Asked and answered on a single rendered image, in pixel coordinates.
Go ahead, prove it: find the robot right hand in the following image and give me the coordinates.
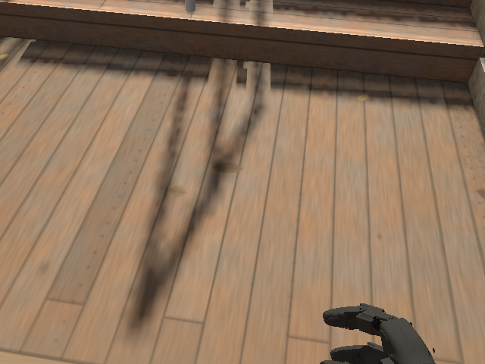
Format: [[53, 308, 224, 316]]
[[320, 303, 436, 364]]

